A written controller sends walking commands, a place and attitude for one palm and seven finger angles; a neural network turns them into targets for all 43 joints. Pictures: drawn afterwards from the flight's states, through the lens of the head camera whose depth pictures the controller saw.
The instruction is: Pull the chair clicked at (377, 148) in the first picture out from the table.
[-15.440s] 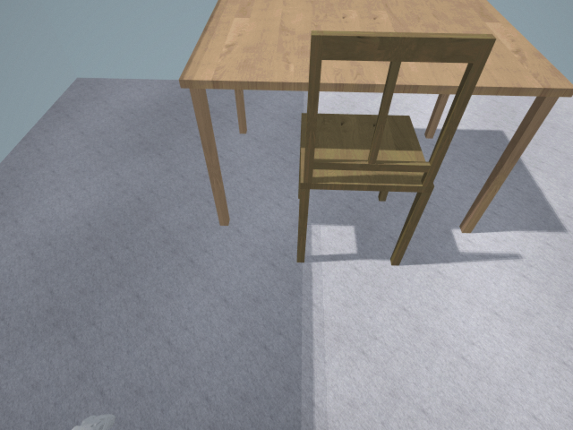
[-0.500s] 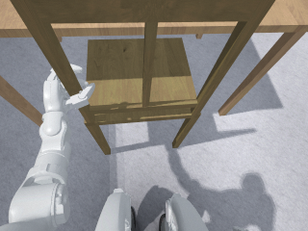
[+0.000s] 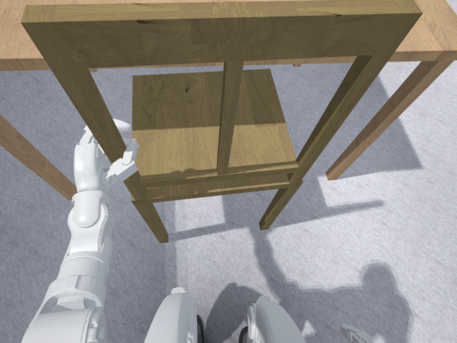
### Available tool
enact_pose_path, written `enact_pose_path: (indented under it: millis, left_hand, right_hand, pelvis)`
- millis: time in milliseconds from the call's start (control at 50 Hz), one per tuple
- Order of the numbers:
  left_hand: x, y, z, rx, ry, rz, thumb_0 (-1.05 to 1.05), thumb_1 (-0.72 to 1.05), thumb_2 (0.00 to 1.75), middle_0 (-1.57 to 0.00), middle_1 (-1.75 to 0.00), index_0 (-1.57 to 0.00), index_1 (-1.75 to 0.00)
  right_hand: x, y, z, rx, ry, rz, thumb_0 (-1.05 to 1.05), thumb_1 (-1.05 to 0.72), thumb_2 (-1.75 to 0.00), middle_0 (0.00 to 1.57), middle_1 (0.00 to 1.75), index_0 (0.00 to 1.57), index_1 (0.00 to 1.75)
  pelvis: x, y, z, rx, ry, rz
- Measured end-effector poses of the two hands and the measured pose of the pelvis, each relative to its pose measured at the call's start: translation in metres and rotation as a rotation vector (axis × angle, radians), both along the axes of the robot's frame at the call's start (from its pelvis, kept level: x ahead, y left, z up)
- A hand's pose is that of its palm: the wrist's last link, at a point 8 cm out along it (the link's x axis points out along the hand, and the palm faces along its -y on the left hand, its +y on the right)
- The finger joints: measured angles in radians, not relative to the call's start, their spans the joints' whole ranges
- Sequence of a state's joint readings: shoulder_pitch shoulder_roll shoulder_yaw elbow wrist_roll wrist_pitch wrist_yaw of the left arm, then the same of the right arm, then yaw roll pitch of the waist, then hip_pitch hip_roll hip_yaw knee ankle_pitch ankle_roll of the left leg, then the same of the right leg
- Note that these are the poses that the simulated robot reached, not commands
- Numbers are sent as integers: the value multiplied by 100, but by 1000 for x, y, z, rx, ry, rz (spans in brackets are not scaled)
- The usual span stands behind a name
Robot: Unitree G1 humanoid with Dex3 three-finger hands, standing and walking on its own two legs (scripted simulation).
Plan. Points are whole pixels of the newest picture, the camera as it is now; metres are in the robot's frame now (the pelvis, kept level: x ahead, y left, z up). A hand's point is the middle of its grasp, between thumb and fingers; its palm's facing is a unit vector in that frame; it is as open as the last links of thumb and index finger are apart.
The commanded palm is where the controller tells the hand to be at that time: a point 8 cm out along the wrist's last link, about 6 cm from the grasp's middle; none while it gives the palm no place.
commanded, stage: hook a spindle and tug to test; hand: left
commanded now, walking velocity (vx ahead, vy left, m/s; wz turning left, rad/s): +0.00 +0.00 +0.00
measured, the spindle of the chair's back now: (226, 130) +0.46 +0.01 +0.05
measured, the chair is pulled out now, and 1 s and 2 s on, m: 0.01 0.10 0.18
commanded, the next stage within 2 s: step backward, pulling the chair out in 0.22 s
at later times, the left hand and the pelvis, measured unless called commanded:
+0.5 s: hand (125, 178) +0.38 +0.17 +0.02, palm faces +0.18 -0.97 -0.14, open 6.0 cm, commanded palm +0.36 +0.22 +0.02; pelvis +0.01 +0.00 +0.06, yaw +2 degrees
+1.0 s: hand (133, 217) +0.31 +0.15 +0.03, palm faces +0.13 -0.98 -0.14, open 5.9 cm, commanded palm +0.30 +0.20 +0.03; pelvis -0.03 -0.01 +0.10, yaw +1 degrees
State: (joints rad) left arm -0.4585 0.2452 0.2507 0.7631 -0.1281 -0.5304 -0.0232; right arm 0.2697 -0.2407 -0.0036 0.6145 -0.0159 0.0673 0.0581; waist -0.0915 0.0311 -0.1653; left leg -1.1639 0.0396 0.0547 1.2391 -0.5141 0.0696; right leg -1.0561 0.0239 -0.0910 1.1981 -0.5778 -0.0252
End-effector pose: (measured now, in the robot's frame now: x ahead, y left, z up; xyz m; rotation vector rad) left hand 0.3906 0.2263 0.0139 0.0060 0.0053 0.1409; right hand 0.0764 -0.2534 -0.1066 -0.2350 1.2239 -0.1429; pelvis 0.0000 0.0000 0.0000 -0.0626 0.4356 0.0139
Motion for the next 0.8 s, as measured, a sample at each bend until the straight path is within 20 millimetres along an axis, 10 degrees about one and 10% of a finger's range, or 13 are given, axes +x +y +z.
enact_pose_path:
  millis: [360,560,800]
  left_hand:
    - [-31,-5,2,24,16,8,1,62,74,-46,-145,-44,-145]
    - [-41,-7,27,67,440,73,8,60,71,-33,-122,-47,-145]
    - [-58,-14,32,75,506,13,10,60,68,-28,-121,-50,-145]
  right_hand:
    - [27,-3,3,1,-80,27,1,-91,-90,20,30,20,30]
    - [16,6,72,-22,-28,-45,1,-91,-90,20,30,20,30]
    - [-15,-21,98,-118,-30,-92,1,-91,-90,20,30,20,30]
  pelvis:
    - [-2,-7,3,11,-41,8]
    - [12,-4,77,34,-192,18]
    - [-8,0,96,34,-285,4]
